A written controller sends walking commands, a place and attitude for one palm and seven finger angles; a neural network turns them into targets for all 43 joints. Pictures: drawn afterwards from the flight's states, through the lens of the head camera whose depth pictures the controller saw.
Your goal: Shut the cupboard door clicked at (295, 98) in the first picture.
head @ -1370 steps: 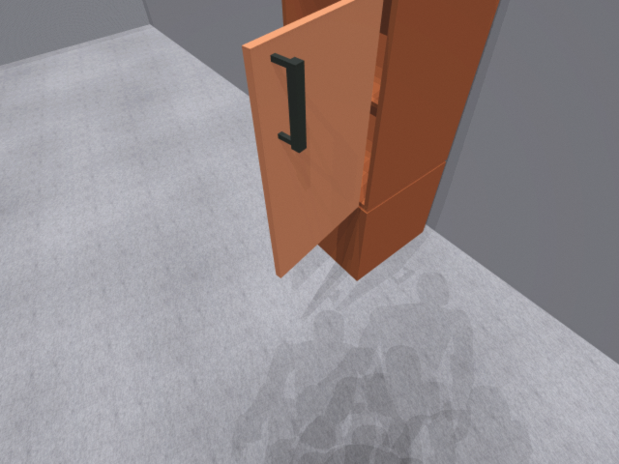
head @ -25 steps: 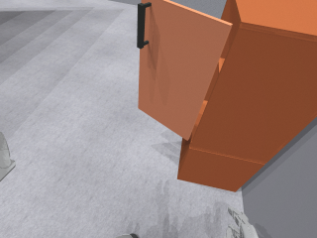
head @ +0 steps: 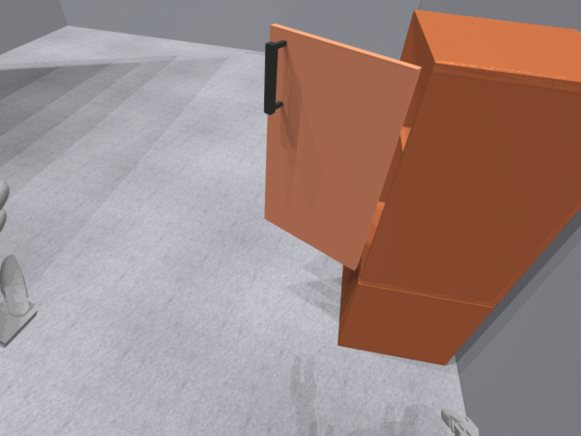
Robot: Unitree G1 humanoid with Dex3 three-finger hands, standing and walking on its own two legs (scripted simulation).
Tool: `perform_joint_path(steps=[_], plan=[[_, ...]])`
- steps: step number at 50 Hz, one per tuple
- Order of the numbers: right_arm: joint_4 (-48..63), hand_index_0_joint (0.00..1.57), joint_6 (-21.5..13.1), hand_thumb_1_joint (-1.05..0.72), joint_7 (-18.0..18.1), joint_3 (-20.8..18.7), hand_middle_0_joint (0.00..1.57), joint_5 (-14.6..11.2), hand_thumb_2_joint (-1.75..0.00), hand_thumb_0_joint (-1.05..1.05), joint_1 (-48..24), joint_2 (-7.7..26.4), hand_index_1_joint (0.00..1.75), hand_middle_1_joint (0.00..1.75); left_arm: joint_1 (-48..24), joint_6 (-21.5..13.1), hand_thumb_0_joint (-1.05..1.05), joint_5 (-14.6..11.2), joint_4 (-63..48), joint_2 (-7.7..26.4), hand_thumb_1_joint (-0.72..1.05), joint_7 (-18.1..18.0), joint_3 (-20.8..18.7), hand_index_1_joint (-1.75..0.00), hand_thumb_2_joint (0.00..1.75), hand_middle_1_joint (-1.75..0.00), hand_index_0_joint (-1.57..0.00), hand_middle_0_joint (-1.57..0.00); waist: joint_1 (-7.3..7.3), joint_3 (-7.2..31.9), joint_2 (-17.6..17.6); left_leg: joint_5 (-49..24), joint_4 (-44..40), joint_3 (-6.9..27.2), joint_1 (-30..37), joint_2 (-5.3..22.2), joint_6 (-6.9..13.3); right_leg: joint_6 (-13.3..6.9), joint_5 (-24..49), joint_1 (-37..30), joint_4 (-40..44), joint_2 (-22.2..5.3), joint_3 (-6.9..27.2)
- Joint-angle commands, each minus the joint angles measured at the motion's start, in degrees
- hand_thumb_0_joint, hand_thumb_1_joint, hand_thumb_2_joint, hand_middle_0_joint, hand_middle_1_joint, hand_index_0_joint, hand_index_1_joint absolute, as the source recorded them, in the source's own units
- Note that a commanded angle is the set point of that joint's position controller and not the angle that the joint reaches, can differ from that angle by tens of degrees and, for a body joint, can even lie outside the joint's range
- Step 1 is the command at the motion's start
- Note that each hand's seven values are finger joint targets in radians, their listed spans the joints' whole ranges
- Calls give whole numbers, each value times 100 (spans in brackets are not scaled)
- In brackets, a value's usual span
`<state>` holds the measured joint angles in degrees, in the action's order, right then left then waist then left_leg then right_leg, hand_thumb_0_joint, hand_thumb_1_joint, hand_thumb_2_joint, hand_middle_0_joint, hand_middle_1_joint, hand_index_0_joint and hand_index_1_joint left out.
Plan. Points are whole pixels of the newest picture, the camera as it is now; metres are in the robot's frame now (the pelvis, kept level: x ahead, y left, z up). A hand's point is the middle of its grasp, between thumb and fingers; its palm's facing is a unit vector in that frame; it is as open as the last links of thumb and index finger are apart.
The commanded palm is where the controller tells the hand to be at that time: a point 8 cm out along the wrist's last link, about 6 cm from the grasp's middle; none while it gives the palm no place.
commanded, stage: stop stepping back and stand still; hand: left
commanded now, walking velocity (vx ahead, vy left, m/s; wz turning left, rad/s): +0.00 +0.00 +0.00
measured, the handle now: (275, 78) +0.82 +0.11 +0.15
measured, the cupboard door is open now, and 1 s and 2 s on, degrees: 63 63 63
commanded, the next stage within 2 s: let the arm hang, fingers relaxed in 0.40 s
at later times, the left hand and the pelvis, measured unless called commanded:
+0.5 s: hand (40, 295) +0.20 +0.28 +0.16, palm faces +0.43 -0.78 -0.46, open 7.4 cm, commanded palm none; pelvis +0.01 +0.01 +0.01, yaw +0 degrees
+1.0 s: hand out of the picture -0.06 +0.19 -0.17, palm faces +0.07 -0.98 -0.20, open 7.1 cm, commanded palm none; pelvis -0.01 +0.01 +0.01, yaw +2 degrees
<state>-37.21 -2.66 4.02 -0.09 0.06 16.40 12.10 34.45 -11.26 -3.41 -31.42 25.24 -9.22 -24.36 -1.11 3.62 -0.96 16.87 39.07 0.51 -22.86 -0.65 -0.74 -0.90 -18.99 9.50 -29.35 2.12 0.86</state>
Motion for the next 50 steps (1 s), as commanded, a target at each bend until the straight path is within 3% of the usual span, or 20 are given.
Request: perform_joint_path(steps=[1, 2, 4, 5, 9, 10, 11, 13, 16, 24, 25, 26, 27, 30, 32, 34, 38, 41, 44, 50], plan=[[815, 20, -446, -90, 214, -270, 20, -121, -90, 0, -866, 829, 30, 30, -1496, -205, 0, 119, -197, 826, 90, -218, -374, -30, 90, -30, -20, -20, 156, -513, 595, -517, -1545, 783, 1001, 784, 316, -48, 57, 1078, 390, -399, 257], [889, 20, -499, -90, 212, -262, 20, -180, -90, 0, -904, 783, 30, 30, -1331, -262, 0, 81, -298, 828, 90, -172, -364, -30, 90, -30, -20, -20, 125, -244, 592, -88, -1774, 935, 1053, 938, 343, 35, 56, 838, 370, -291, 239], [871, 20, -552, -90, 198, -127, 20, -76, -90, 0, -921, 680, 30, 30, -1360, -295, 0, 64, -748, 852, 90, -101, -433, -30, 90, -30, -20, -20, 185, -327, 1345, 1523, -2985, 1900, 365, 1221, 416, 171, -147, 345, -289, -24, -13], [872, 20, -619, -90, 200, -122, 20, -39, -90, 0, -995, 670, 30, 30, -1460, -365, 0, 110, -1018, 959, 90, -88, -532, -30, 90, -30, -20, -20, 139, -312, 1422, 1962, -3155, 2012, 235, 1276, 477, 172, -122, 228, -348, -61, 54], [908, 20, -731, -90, 96, -98, 20, -7, -90, 0, -865, 585, 30, 30, -748, -413, 0, 148, -1247, 864, 90, -101, -566, -30, 90, -30, -20, -20, 98, 163, 1134, 1221, -2753, 1188, 392, 942, 354, 86, 238, -340, 473, -94, -20], [918, 20, -734, -90, 78, -115, 20, 11, -90, 0, -803, 619, 30, 30, -436, -405, 0, 145, -1170, 1023, 90, -112, -788, -30, 90, -30, -20, -20, 95, 310, 1175, 766, -2551, 996, 487, 812, 295, 38, 381, -469, 650, -151, 8], [927, 20, -694, -90, 64, -78, 20, 15, -90, 0, -786, 559, 30, 30, -347, -395, 0, 101, -1090, 857, 90, -97, -670, -30, 90, -30, -20, -20, 123, 301, 1098, 319, -2379, 857, 484, 749, 249, 12, 550, -483, 717, -218, 27], [901, 20, -605, -90, 49, -125, 20, -19, -90, 0, -725, 581, 30, 30, -84, -358, 0, 22, -825, 903, 90, -107, -784, -30, 90, -30, -20, -20, 127, 559, 555, -651, -1922, 640, 870, 681, 208, -31, 972, -402, 756, -306, 144], [905, 20, -465, -90, 75, -110, 20, -44, -90, 0, -734, 568, 30, 30, 58, -278, 0, -57, -585, 838, 90, -71, -755, -30, 90, -30, -20, -20, 150, 624, 474, -1597, -1695, 527, 1119, 703, 171, -6, 1431, -278, 681, -364, 134], [939, 20, -374, -90, 135, -111, 20, -104, -90, 0, -917, 605, 30, 30, -726, -205, 0, 18, -504, 794, 90, -51, -424, -30, 90, -30, -20, -20, 140, 151, 345, -911, -1631, 456, 1107, 646, 263, 15, 1046, 216, 982, -496, 406], [48, 20, -838, -90, -402, -311, 20, -233, -90, 0, -1297, 1215, 30, 30, -1039, 424, 0, 246, 3572, -302, 90, 661, 2018, -30, 90, -30, -20, -20, 377, -326, 286, -2536, -624, 486, 971, 709, 193, -118, 1720, 978, 260, -753, -98], [-260, 20, -526, -90, -443, -455, 20, -89, -90, 0, -779, 1498, 30, 30, -1075, 928, 0, 436, 3899, -143, 90, 833, 1716, -30, 90, -30, -20, -20, 275, 115, 269, -2644, -629, 422, 1134, 751, 182, -146, 1663, 816, 296, -841, 234], [-215, 20, -354, -90, -417, -420, 20, -63, -90, 0, -655, 1377, 30, 30, -1232, 1028, 0, 458, 4039, -173, 90, 864, 1760, -30, 90, -30, -20, -20, 226, 190, 21, -2462, -595, 487, 1059, 719, 266, -191, 1409, 831, 234, -794, 223], [-239, 20, -87, -90, -384, -300, 20, 33, -90, 0, -708, 1270, 30, 30, -1748, 1055, 0, 502, 4972, -102, 90, 909, 1898, -30, 90, -30, -20, -20, 218, -87, -851, -1830, -537, 706, 707, 553, 358, -379, 954, 887, 365, -883, 445], [-362, 20, 65, -90, -373, -230, 20, 87, -90, 0, -695, 1094, 30, 30, -1961, 1094, 0, 478, 5678, -194, 90, 881, 2023, -30, 90, -30, -20, -20, 245, -219, -914, -1490, -479, 582, 702, 347, 284, -510, 973, 906, 581, -1075, 655], [-584, 20, 199, -90, -360, -163, 20, 136, -90, 0, -619, 912, 30, 30, -2115, 1147, 0, 454, 6382, -307, 90, 830, 2147, -30, 90, -30, -20, -20, 270, -316, -668, -1377, -520, 475, 864, 276, 213, -539, 940, 919, 713, -1131, 675], [-1072, 20, 236, -90, -310, -53, 20, 134, -90, 0, -547, 839, 30, 30, -1928, 1150, 0, 403, 7642, -470, 90, 789, 2260, -30, 90, -30, -20, -20, 149, -274, 840, -1586, -1441, 918, 772, 543, 320, -229, 585, 168, 675, -691, 422], [-1422, 20, 237, -90, -243, -63, 20, 126, -90, 0, -377, 657, 30, 30, -1587, 1109, 0, 403, 8333, -709, 90, 778, 2185, -30, 90, -30, -20, -20, 92, -146, 1113, -1275, -1595, 867, 804, 533, 316, -261, 629, -203, 963, -724, 419], [-1736, 20, 279, -90, -210, -65, 20, 101, -90, 0, -147, 571, 30, 30, -1508, 1103, 0, 377, 8794, -751, 90, 795, 2253, -30, 90, -30, -20, -20, 142, -353, 1067, -806, -1755, 841, 910, 509, 274, -302, 383, -54, 1147, -699, 413], [-2170, 20, 319, -90, -166, -97, 20, 53, -90, 0, 276, 481, 30, 30, -1179, 1097, 0, 379, 9427, -943, 90, 769, 2333, -30, 90, -30, -20, -20, 170, -649, 231, -532, -1948, 833, 1045, 553, 317, -270, 133, 145, 1346, -645, 306]])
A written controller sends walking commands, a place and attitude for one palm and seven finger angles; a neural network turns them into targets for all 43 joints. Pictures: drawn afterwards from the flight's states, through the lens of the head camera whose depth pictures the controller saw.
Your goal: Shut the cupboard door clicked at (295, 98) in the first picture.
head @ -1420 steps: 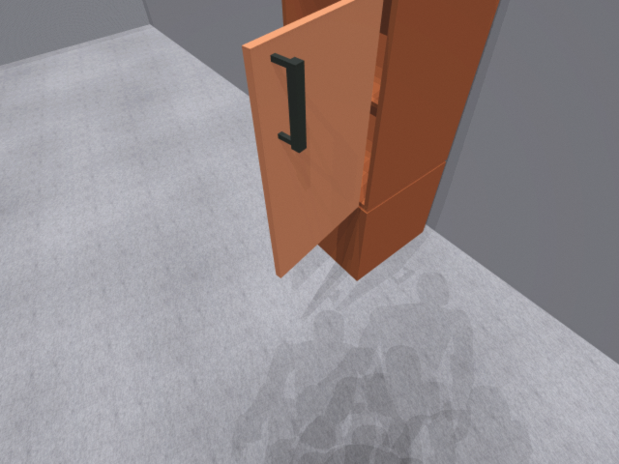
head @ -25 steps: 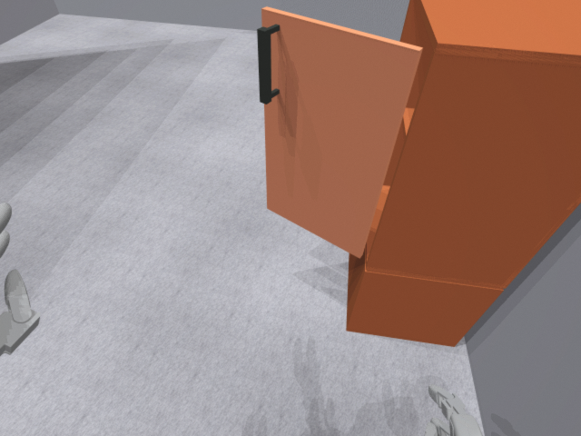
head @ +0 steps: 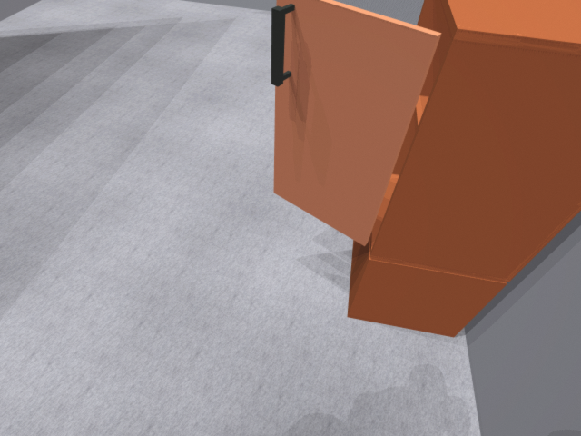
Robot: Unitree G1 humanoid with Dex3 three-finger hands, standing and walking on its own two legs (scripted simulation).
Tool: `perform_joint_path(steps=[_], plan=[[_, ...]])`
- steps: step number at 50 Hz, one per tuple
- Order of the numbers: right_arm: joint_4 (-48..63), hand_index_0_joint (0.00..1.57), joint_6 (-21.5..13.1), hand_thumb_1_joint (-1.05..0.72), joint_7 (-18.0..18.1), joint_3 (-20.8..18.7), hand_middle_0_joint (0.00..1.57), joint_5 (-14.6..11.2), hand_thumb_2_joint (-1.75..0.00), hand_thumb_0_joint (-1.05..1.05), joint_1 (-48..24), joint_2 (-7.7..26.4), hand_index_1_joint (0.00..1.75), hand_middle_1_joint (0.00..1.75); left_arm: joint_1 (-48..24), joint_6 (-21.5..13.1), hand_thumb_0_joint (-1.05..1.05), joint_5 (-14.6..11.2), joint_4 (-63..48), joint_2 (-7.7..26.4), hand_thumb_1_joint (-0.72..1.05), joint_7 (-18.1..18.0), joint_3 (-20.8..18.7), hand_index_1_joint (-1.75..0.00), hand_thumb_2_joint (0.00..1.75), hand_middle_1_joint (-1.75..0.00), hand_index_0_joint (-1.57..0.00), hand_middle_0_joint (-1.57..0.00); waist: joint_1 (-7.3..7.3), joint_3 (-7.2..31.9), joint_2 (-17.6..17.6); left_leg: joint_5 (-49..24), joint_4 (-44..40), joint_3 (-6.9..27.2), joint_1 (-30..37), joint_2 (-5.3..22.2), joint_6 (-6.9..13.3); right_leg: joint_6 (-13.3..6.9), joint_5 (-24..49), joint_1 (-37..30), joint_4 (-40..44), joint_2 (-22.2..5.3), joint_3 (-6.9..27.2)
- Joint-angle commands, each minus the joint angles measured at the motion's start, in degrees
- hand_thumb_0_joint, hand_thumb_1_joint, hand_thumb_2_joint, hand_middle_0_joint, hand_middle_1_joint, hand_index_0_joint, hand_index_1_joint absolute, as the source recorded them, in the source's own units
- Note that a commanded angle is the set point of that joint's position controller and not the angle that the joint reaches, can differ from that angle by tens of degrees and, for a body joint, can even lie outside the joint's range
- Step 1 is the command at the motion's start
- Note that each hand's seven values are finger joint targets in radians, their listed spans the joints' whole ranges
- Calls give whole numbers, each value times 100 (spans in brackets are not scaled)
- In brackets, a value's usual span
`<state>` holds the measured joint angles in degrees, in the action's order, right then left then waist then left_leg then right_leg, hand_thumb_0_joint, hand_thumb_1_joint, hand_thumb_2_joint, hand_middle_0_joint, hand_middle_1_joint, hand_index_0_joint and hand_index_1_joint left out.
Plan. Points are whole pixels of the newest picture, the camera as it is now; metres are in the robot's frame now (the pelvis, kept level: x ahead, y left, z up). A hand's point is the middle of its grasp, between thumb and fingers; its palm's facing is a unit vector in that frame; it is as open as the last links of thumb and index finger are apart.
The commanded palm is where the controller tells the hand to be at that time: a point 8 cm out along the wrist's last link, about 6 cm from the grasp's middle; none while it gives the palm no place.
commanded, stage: let the arm hang, fingers relaxed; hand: left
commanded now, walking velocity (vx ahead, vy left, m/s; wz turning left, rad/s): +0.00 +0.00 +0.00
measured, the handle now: (283, 46) +0.84 +0.07 +0.15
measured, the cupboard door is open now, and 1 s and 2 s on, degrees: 63 63 63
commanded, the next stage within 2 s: look to check the result in 0.60 s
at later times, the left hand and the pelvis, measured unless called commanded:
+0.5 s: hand out of the picture -0.04 +0.15 -0.18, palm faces +0.04 -0.99 -0.13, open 7.3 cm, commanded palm none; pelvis +0.00 +0.00 +0.00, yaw -1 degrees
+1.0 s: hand out of the picture -0.02 +0.16 -0.17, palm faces +0.02 -0.98 -0.20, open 7.4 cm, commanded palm none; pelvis +0.02 -0.01 +0.00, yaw -1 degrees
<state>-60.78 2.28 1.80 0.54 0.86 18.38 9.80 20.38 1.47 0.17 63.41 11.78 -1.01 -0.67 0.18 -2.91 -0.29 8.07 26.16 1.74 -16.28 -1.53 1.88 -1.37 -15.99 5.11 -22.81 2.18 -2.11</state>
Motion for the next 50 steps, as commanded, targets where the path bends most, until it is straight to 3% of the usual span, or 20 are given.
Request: perform_joint_path(steps=[1, 8, 16, 19, 32, 38, 50], plan=[[118, 20, -167, -90, 59, -158, 20, -25, -90, 0, 116, 652, 30, 30, 263, -169, 0, 18, 19, 345, 90, -62, -23, -30, 90, -30, -20, -20, 53, -94, 95, 471, -710, 700, 389, 635, 50, -214, -278, 665, 690, -647, 601], [-137, 20, -146, -90, 69, -153, 20, -27, -90, 0, 294, 474, 30, 30, 591, -175, 0, 28, 284, 129, 90, -111, 9, -30, 90, -30, -20, -20, 63, -313, -198, 670, -779, 626, 397, 609, 70, -185, -511, 933, 680, -631, 648], [-250, 20, -159, -90, 68, -136, 20, -22, -90, 0, 354, 285, 30, 30, 743, -183, 0, 47, 351, -5, 90, -147, -1, -30, 90, -30, -20, -20, 37, -553, 1, 714, -851, 584, 269, 590, 78, -164, -458, 1075, 592, -620, 661], [-249, 20, -175, -90, 77, -144, 20, -15, -90, 0, 351, 283, 30, 30, 748, -183, 0, 53, 341, -58, 90, -146, -17, -30, 90, -30, -20, -20, 30, -551, 158, 828, -910, 624, 227, 582, 82, -159, -420, 1058, 539, -597, 657], [-224, 20, -229, -90, 93, -127, 20, -20, -90, 0, 360, 288, 30, 30, 565, -226, 0, 32, 273, -15, 90, -146, -42, -30, 90, -30, -20, -20, 45, -353, 122, 25, -669, 497, 446, 580, 63, -168, 22, 816, 617, -672, 660], [-239, 20, -217, -90, 91, -123, 20, -25, -90, 0, 338, 331, 30, 30, 501, -219, 0, 27, 268, 52, 90, -143, -45, -30, 90, -30, -20, -20, 40, -354, -5, -9, -637, 493, 464, 573, 56, -170, 22, 744, 650, -679, 654], [-256, 20, -241, -90, 94, -130, 20, -48, -90, 0, 176, 431, 30, 30, 427, -258, 0, 22, 233, 187, 90, -173, -46, -30, 90, -30, -20, -20, 30, -146, -34, -785, -398, 370, 698, 617, 71, -122, 910, 449, 652, -748, 618]])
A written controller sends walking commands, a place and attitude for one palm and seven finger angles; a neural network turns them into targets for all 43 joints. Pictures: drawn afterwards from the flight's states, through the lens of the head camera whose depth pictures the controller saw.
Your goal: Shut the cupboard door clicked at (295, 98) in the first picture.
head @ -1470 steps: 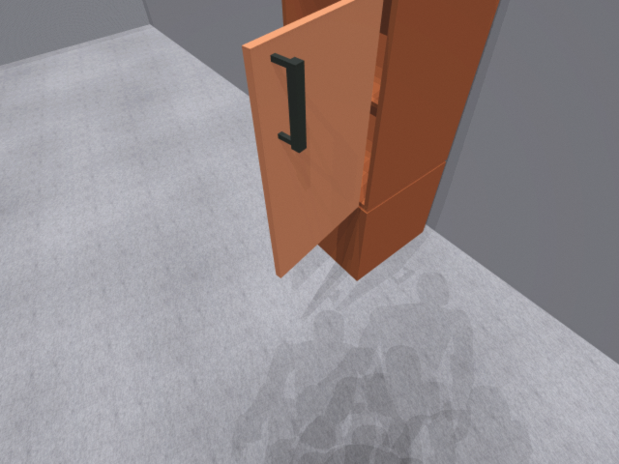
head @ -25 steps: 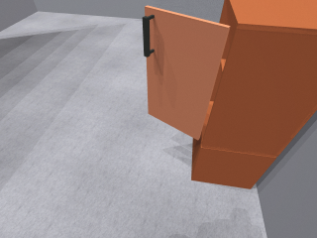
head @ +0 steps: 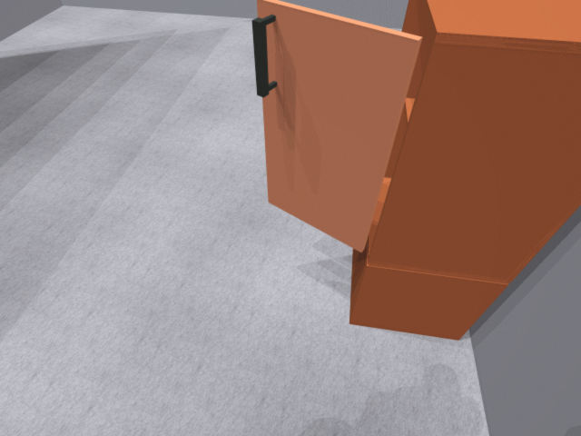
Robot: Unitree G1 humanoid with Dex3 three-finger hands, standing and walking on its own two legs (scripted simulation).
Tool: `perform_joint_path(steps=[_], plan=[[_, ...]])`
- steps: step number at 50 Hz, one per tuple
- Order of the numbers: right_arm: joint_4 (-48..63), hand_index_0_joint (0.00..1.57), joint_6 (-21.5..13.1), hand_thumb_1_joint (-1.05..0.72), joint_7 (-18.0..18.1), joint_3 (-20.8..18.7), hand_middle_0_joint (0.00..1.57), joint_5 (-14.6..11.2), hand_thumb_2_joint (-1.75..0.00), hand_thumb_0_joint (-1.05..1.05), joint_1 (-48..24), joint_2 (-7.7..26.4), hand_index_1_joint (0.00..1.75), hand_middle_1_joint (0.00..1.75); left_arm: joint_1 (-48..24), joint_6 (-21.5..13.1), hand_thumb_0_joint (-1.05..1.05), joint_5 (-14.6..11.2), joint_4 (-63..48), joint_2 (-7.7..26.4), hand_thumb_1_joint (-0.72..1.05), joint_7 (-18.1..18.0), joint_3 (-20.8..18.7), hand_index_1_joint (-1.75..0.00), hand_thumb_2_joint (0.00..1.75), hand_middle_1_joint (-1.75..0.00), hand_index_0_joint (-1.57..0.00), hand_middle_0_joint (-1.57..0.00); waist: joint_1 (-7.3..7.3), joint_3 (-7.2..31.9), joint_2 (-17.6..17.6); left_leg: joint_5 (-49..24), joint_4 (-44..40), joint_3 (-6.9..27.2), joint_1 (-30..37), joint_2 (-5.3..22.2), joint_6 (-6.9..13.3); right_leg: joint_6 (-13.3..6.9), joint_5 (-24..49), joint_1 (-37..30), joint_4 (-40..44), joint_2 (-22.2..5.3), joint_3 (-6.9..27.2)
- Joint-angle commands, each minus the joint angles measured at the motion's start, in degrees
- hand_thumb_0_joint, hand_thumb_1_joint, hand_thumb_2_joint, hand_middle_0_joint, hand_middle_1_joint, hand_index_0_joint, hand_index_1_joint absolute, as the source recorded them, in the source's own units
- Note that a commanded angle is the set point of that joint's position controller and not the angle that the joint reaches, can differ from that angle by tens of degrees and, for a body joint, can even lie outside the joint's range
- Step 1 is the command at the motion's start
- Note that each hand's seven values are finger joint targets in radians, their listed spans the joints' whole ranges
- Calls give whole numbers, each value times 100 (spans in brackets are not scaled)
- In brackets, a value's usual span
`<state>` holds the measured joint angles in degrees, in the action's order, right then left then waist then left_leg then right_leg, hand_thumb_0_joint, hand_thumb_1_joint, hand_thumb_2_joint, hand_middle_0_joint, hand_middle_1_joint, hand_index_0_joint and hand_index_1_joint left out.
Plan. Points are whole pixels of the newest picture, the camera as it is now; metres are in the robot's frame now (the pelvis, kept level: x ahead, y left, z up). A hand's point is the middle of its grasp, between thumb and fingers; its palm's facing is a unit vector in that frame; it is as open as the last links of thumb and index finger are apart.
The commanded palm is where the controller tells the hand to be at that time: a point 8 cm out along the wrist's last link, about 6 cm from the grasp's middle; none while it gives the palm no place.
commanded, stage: look to check the result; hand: left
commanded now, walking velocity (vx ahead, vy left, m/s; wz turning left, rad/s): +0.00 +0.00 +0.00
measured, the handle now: (266, 57) +0.81 +0.10 +0.14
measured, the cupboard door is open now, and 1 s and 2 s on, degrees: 63 63 63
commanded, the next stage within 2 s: walk to a spot facing it in 0.22 s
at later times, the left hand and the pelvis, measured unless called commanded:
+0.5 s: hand out of the picture -0.01 +0.17 -0.18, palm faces +0.09 -0.98 -0.20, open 7.3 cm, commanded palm none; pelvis +0.01 +0.00 +0.00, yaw +2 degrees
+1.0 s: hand out of the picture +0.04 +0.25 -0.16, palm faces +0.33 -0.90 -0.28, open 7.4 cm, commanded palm none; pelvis +0.00 +0.00 +0.00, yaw +20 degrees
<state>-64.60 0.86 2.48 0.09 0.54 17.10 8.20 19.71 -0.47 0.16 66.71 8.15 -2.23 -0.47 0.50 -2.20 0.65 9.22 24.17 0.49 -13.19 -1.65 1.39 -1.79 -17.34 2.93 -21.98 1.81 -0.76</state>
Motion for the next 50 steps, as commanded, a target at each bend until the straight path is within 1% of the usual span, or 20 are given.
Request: perform_joint_path(steps=[1, 8, 10, 17, 20, 23, 25, 28, 30, 31, 32, 33, 34, 35, 36, 37, 39, 42, 45, 50], plan=[[118, 20, -100, -90, 30, -81, 20, -7, -90, 0, 290, 575, 30, 30, 479, -63, 0, 19, -96, 523, 90, -52, -58, -30, 90, -30, -20, -20, 16, -236, -84, -897, -218, 497, 396, 631, 111, -85, 1070, 664, 565, -710, 519], [122, 20, -89, -90, 29, -70, 20, -1, -90, 0, 192, 616, 30, 30, 418, -47, 0, 23, -98, 542, 90, -39, -61, -30, 90, -30, -20, -20, 6, -439, -62, -741, -299, 523, 354, 630, 98, -76, 831, 715, 650, -690, 511], [147, 20, -100, -90, 31, -78, 20, -9, -90, 0, 189, 642, 30, 30, 424, -57, 0, 28, -118, 579, 90, -38, -75, -30, 90, -30, -20, -20, 0, -234, -77, -851, -243, 509, 402, 629, 105, -67, 1017, 574, 644, -708, 504], [140, 20, -116, -90, 43, -81, 20, 3, -90, 0, 101, 678, 30, 30, 365, -59, 0, 25, -135, 562, 90, -39, -81, -30, 90, -30, -20, -20, -2, -233, -53, -1034, -244, 510, 481, 644, 107, -61, 1240, 534, 612, -713, 502], [205, 20, -62, -90, 26, -84, 20, -9, -90, 0, 127, 595, 30, 30, 388, -6, 0, 27, -193, 585, 90, -63, -139, -30, 90, -30, -20, -20, -27, -260, -116, -1145, -31, 541, 159, 577, 102, -32, 1350, 374, 350, -804, 296], [350, 20, 1, -90, -4, -159, 20, 13, -90, 0, 41, 666, 30, 30, 332, 45, 0, 33, -343, 737, 90, -75, -264, -30, 90, -30, -20, -20, -51, -226, -231, -970, 370, 519, -323, 442, 74, -153, 1429, 257, 85, -1019, 254], [472, 20, 44, -90, -28, -209, 20, 15, -90, 0, 18, 643, 30, 30, 252, 66, 0, 65, -485, 858, 90, -84, -343, -30, 90, -30, -20, -20, -59, -171, -529, -715, 952, 326, -667, 311, 23, -356, 1749, 154, 45, -1362, 337], [749, 20, 135, -90, -74, -310, 20, 50, -90, 0, -241, 657, 30, 30, 62, 76, 0, 103, -728, 990, 90, -87, -416, -30, 90, -30, -20, -20, -69, -411, -914, 1349, 2312, -80, -1271, 297, -115, -882, 2956, 178, -29, -2087, 518], [919, 20, 150, -90, -122, -338, 20, 32, -90, 0, -299, 647, 30, 30, -156, 91, 0, 149, -876, 1088, 90, -104, -478, -30, 90, -30, -20, -20, 23, -582, -675, 1697, 2149, -173, -1301, 506, -140, -931, 3372, 266, -348, -2267, 310], [940, 20, 152, -90, -149, -333, 20, 38, -90, 0, -193, 635, 30, 30, -278, 89, 0, 134, -958, 1218, 90, -80, -501, -30, 90, -30, -20, -20, 116, -555, -566, 1302, 1580, -303, -995, 473, -132, -744, 3604, 327, -778, -2121, -15], [901, 20, 131, -90, -163, -350, 20, 72, -90, 0, 130, 739, 30, 30, -302, 89, 0, 100, -1039, 1256, 90, -55, -522, -30, 90, -30, -20, -20, 237, -262, -166, -22, 960, -194, -354, 469, -11, -362, 3457, 547, -1562, -1806, -414], [929, 20, 91, -90, -152, -409, 20, 131, -90, 0, 405, 1085, 30, 30, -153, 121, 0, 30, -1169, 1113, 90, -30, -521, -30, 90, -30, -20, -20, 288, -42, 952, -2149, 296, 1227, 166, 1219, 541, 173, 1915, 1340, -2652, -1079, -818], [938, 20, 97, -90, -127, -492, 20, 154, -90, 0, 575, 1431, 30, 30, -194, 139, 0, 5, -1363, 896, 90, -39, -444, -30, 90, -30, -20, -20, 300, 80, 1850, -2513, -504, 2683, 263, 2110, 1245, 314, -1931, 1922, -3770, -397, -658], [909, 20, 109, -90, -107, -488, 20, 133, -90, 0, 578, 1538, 30, 30, -633, 221, 0, 74, -1480, 1002, 90, -66, -437, -30, 90, -30, -20, -20, 354, 105, 1258, -1037, -869, 3176, -44, 2180, 1285, 235, -2146, 2070, -4303, -430, -8], [1034, 20, 113, -90, -93, -513, 20, 152, -90, 0, 380, 1583, 30, 30, -804, 228, 0, 91, -1542, 977, 90, -39, -472, -30, 90, -30, -20, -20, 301, 31, 769, 483, -1075, 3216, -328, 2153, 1180, 250, -1750, 2278, -4495, -524, 210], [1130, 20, 101, -90, -88, -507, 20, 160, -90, 0, 148, 1548, 30, 30, -889, 211, 0, 118, -1570, 973, 90, 3, -474, -30, 90, -30, -20, -20, 210, -105, 454, 1326, -1181, 3022, -569, 1925, 1044, 288, -1250, 2394, -4487, -562, 304], [1240, 20, 51, -90, -79, -490, 20, 148, -90, 0, -120, 1501, 30, 30, -855, 176, 0, 145, -1582, 944, 90, 66, -481, -30, 90, -30, -20, -20, 97, -29, 319, 1241, -1158, 2521, -439, 1541, 832, 385, -669, 2558, -4223, -550, 265], [1314, 20, 48, -90, -92, -526, 20, 127, -90, 0, -182, 1557, 30, 30, -799, 189, 0, 146, -1638, 989, 90, 91, -495, -30, 90, -30, -20, -20, 73, 294, 403, 1003, -1114, 2301, -164, 1321, 763, 474, -512, 2498, -3793, -445, 208], [1381, 20, 87, -90, -126, -588, 20, 127, -90, 0, -151, 1659, 30, 30, -937, 194, 0, 163, -1796, 1042, 90, 101, -470, -30, 90, -30, -20, -20, 140, 424, 457, 914, -1027, 2368, 63, 1184, 765, 533, -594, 2486, -3286, -291, 142], [1519, 20, 174, -90, -180, -677, 20, 150, -90, 0, -286, 1771, 30, 30, -987, 219, 0, 155, -1965, 1141, 90, 84, -449, -30, 90, -30, -20, -20, 146, 452, 936, 1059, -939, 2708, -98, 1017, 752, 515, -780, 2111, -2466, -97, 168]])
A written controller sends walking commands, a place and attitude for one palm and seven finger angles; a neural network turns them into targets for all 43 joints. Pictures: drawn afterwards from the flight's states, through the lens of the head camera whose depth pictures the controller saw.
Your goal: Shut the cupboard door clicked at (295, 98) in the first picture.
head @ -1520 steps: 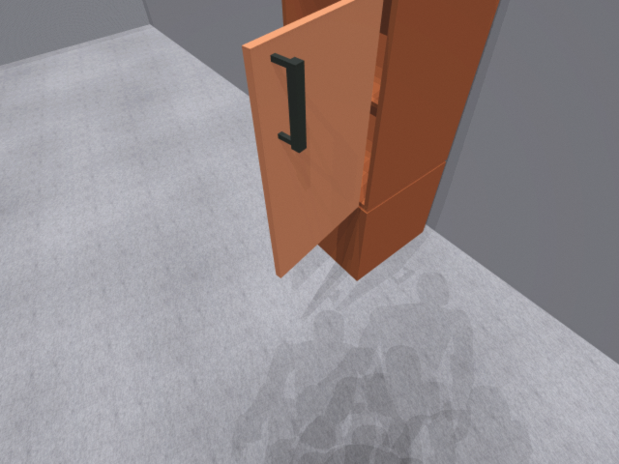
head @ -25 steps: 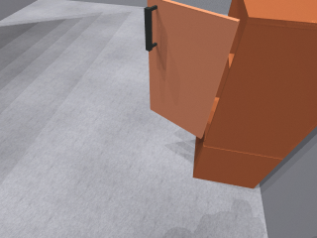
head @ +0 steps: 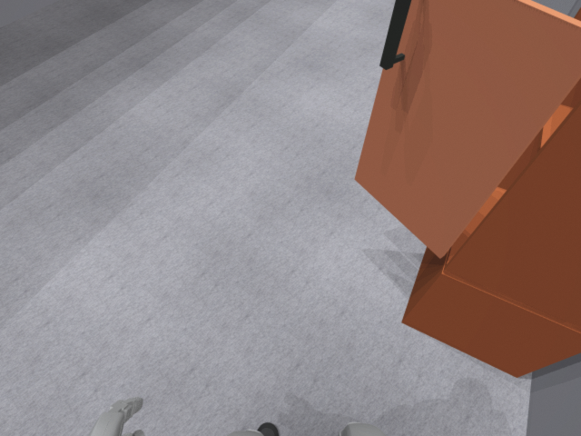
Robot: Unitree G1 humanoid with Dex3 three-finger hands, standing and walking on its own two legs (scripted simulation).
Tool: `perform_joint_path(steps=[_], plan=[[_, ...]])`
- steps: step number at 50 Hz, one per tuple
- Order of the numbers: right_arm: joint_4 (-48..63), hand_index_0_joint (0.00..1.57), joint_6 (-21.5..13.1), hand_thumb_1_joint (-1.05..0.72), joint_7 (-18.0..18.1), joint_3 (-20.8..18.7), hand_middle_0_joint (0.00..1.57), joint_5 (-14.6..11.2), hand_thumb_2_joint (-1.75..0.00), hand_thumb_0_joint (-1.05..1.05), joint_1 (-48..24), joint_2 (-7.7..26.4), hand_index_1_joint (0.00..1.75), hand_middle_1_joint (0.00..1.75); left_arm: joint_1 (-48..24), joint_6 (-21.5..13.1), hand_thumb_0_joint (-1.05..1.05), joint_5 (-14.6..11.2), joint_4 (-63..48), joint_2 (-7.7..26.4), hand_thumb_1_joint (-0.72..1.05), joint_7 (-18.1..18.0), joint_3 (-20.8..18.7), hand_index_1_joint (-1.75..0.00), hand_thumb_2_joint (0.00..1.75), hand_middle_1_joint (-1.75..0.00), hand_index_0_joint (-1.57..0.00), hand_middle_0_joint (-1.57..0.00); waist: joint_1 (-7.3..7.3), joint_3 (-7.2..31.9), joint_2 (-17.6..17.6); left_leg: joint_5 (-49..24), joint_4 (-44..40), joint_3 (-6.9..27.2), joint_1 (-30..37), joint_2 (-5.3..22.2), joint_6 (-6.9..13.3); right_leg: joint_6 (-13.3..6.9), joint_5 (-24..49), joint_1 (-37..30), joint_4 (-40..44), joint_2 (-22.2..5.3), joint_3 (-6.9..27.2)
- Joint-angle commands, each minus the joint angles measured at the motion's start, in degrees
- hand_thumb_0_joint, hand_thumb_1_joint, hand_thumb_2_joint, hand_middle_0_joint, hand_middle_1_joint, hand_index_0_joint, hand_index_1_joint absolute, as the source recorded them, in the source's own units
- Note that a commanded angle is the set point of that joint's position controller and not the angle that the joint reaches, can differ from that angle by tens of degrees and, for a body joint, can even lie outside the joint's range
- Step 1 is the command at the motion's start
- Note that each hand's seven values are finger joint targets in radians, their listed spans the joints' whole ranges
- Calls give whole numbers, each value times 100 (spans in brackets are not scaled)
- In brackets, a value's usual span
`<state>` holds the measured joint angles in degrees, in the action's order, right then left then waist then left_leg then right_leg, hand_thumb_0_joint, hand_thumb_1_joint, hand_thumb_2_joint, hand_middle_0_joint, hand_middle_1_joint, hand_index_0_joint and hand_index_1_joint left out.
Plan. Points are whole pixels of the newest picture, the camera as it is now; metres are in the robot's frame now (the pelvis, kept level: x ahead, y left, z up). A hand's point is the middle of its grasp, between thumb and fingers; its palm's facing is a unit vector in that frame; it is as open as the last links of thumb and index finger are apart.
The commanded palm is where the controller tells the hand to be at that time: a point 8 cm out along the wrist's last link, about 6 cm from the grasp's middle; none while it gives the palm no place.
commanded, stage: walk to a spot facing it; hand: left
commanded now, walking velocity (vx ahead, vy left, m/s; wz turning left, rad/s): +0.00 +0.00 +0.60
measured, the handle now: (403, 25) +0.80 -0.19 +0.14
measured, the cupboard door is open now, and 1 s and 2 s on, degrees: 63 63 63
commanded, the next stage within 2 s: none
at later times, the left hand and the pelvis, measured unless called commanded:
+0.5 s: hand out of the picture -0.05 +0.17 -0.19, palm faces +0.39 -0.88 -0.26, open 7.4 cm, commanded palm none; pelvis +0.01 -0.03 -0.02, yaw +22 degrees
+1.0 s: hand out of the picture -0.02 +0.15 -0.16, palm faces +0.62 -0.73 -0.27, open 7.4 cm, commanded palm none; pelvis +0.04 -0.06 -0.01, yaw +40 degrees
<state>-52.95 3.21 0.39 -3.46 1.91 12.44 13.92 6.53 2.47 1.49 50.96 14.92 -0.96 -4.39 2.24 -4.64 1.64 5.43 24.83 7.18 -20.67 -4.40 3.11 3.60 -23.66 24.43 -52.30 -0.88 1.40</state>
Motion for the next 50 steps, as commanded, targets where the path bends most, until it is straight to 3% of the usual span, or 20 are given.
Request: perform_joint_path(steps=[1, 4, 5, 6, 7, 10, 13, 17, 21, 23, 24, 25, 28, 37, 38, 39, 40, 44, 47, 50], plan=[[400, 20, -38, -90, 22, -342, 20, 21, -90, 0, 114, 1197, 30, 30, 413, -68, 0, 6, -393, 449, 90, -49, -58, -30, 90, -30, -20, -20, -52, 698, 918, 1443, -999, 2030, 495, 1226, 530, -54, -149, -295, 820, 244, -101], [581, 20, 18, -90, 15, -363, 20, -36, -90, 0, -322, 1063, 30, 30, 1234, -80, 0, -24, -225, 628, 90, -67, -123, -30, 90, -30, -20, -20, -448, 762, 730, 1740, -672, 1713, -487, 736, 158, -181, 445, -1852, 2602, 341, -225], [615, 20, 42, -90, -25, -351, 20, -107, -90, 0, -247, 793, 30, 30, 1377, -134, 0, 37, -251, 1032, 90, -101, -189, -30, 90, -30, -20, -20, -482, 777, -142, 2135, 291, 1177, -1144, 232, -189, -467, -57, -2381, 3650, -441, 651], [677, 20, 14, -90, -23, -339, 20, -125, -90, 0, -86, 370, 30, 30, 1087, -163, 0, 118, -394, 1420, 90, -141, -268, -30, 90, -30, -20, -20, -416, 531, -1641, 2420, 2567, -69, -1830, -583, -648, -1219, -1080, -1944, 4570, -2254, 2718], [688, 20, 22, -90, -50, -385, 20, -16, -90, 0, -77, 653, 30, 30, 234, -107, 0, 29, -617, 1323, 90, -174, -150, -30, 90, -30, -20, -20, -105, 160, -1031, 2573, 4012, -15, -1597, -143, -537, -1438, -512, -754, 4374, -2658, 2376], [606, 20, 2, -90, -146, -305, 20, -42, -90, 0, 89, 539, 30, 30, -44, -272, 0, 25, -598, 612, 90, -196, -72, -30, 90, -30, -20, -20, 150, 288, -1219, 1952, 4592, -276, -1557, 418, -554, -1280, 2217, -1270, 3295, -1706, 880], [744, 20, -17, -90, -173, -164, 20, -100, -90, 0, -467, 354, 30, 30, 699, -315, 0, 16, -379, 797, 90, -186, -120, -30, 90, -30, -20, -20, -223, 453, -1072, 2076, 3501, -766, -1354, 422, -621, -1146, 4336, -2203, 2686, -1661, 187], [818, 20, -19, -90, -197, -77, 20, -115, -90, 0, -865, 228, 30, 30, 1273, -287, 0, 32, -215, 929, 90, -152, -196, -30, 90, -30, -20, -20, -472, 476, -1361, 2113, 2485, -1126, -936, 367, -551, -1010, 5039, -2503, 2494, -1698, -53], [760, 20, -72, -90, -185, -79, 20, -131, -90, 0, -695, 292, 30, 30, 1241, -268, 0, 42, -226, 952, 90, -139, -232, -30, 90, -30, -20, -20, -349, 622, -1505, 1736, 1212, -1317, -136, 304, -440, -843, 5000, -2374, 2050, -1745, -332], [564, 20, -156, -90, -159, -175, 20, -76, -90, 0, -15, 663, 30, 30, 1171, -258, 0, -42, -297, 864, 90, -116, -217, -30, 90, -30, -20, -20, 42, 1101, -651, -492, 43, -907, 1684, 702, -194, -367, 4056, -1353, 712, -1482, -883], [513, 20, -190, -90, -110, -342, 20, -29, -90, 0, 340, 1328, 30, 30, 1216, -235, 0, -79, -513, 483, 90, -77, -135, -30, 90, -30, -20, -20, 199, 1466, 1113, -3044, 177, 1118, 2943, 2312, 629, 51, 324, 367, -558, -699, -1118], [420, 20, -105, -90, -100, -364, 20, -81, -90, 0, 664, 1484, 30, 30, 773, -194, 0, -18, -734, 381, 90, -105, -12, -30, 90, -30, -20, -20, 352, 1353, 1106, -3767, 74, 1299, 2672, 2848, 1101, 1, -1529, 701, -1198, -576, -642], [559, 20, -118, -90, 65, -263, 20, -18, -90, 0, 2, 1152, 30, 30, 243, -58, 0, -42, -621, 453, 90, -107, -96, -30, 90, -30, -20, -20, 187, 613, 1177, -1925, -199, 1014, 1295, 2146, 876, 46, -742, 699, -1355, -628, -116], [837, 20, -61, -90, 22, -278, 20, -44, -90, 0, -819, 989, 30, 30, 1280, -172, 0, -9, -373, 392, 90, 10, -153, -30, 90, -30, -20, -20, -467, 480, 580, 349, 262, 761, -375, 1172, 274, 11, 876, -1555, 2022, 22, -589], [890, 20, -67, -90, -8, -255, 20, -103, -90, 0, -747, 739, 30, 30, 1462, -253, 0, 44, -394, 686, 90, -22, -206, -30, 90, -30, -20, -20, -571, 541, -273, 1058, 1103, 404, -861, 666, -31, -140, 751, -2010, 2993, -633, 147], [998, 20, -84, -90, -47, -224, 20, -129, -90, 0, -585, 342, 30, 30, 1457, -322, 0, 122, -468, 1232, 90, -74, -305, -30, 90, -30, -20, -20, -578, 562, -1886, 2653, 2811, -442, -1613, -200, -467, -814, 920, -2156, 3766, -2263, 2162], [990, 20, -43, -90, -79, -282, 20, -68, -90, 0, -555, 576, 30, 30, 1346, -307, 0, 64, -536, 1280, 90, -94, -271, -30, 90, -30, -20, -20, -554, 582, -1587, 3068, 4091, -151, -1324, 83, -423, -1245, 768, -1458, 3853, -2764, 2264], [749, 20, 22, -90, -178, -232, 20, -64, -90, 0, -488, 352, 30, 30, 495, -295, 0, 50, -691, 579, 90, -153, -124, -30, 90, -30, -20, -20, -112, 406, -1168, 2089, 4831, -441, -1250, 492, -536, -1080, 2185, -1269, 3192, -1851, 300], [770, 20, 16, -90, -211, -153, 20, -96, -90, 0, -652, 189, 30, 30, 726, -304, 0, 62, -589, 663, 90, -163, -179, -30, 90, -30, -20, -20, -277, 515, -1175, 2269, 3552, -830, -931, 524, -581, -1039, 3207, -1738, 2947, -1890, -230], [815, 20, -40, -90, -240, -89, 20, -102, -90, 0, -817, 95, 30, 30, 1064, -321, 0, 62, -367, 823, 90, -118, -241, -30, 90, -30, -20, -20, -481, 596, -1270, 2317, 2579, -1152, -725, 519, -507, -992, 2665, -2140, 3047, -2035, -303]])
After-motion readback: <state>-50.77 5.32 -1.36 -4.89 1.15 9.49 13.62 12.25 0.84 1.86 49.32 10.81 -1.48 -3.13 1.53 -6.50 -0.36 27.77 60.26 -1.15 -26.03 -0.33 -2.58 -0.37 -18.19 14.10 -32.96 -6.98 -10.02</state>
